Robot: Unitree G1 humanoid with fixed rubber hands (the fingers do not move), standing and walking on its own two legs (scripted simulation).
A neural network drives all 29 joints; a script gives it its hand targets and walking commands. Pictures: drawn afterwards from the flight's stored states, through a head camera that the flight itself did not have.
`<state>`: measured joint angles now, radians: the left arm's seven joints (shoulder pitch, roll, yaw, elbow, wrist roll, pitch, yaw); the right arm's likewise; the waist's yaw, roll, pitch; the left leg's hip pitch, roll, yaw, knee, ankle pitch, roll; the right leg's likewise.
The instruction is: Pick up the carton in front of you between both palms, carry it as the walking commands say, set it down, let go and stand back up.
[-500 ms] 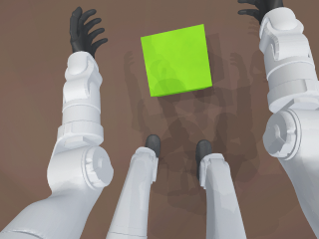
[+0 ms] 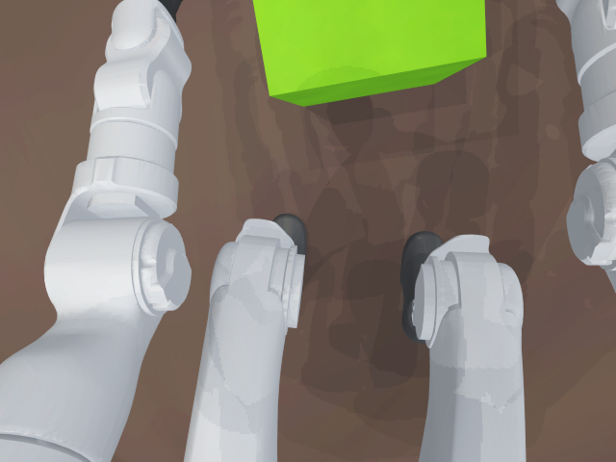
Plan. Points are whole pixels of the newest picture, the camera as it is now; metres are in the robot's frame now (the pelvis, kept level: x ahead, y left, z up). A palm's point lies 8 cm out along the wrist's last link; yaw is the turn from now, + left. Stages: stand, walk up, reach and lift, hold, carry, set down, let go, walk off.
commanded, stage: reach and lift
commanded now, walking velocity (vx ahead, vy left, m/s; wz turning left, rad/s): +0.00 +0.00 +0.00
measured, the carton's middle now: (360, 3) +0.56 +0.01 -0.30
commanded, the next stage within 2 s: none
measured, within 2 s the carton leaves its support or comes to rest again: leaves its support in 1.12 s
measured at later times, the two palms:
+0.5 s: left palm (195, 3) +0.55 +0.19 -0.23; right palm out of the picture +0.60 -0.16 -0.23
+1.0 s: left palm out of the picture +0.55 +0.16 -0.22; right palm out of the picture +0.59 -0.14 -0.23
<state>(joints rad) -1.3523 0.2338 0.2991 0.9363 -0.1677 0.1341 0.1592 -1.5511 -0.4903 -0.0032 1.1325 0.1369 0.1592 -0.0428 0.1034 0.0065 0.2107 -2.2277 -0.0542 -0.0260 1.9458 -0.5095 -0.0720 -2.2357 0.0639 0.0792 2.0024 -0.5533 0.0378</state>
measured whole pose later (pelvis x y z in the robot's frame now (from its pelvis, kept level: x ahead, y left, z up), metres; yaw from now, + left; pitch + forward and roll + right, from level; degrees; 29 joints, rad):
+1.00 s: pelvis +0.00 +0.00 -0.06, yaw -1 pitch +35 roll +3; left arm -1.51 0.22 0.37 1.01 -0.05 0.19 0.09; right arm -1.67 -0.39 -0.06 1.20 0.06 0.18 -0.04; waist 0.07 0.00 0.44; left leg -2.22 -0.04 -0.02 2.19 -0.58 -0.08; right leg -2.24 0.06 0.06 2.24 -0.62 0.02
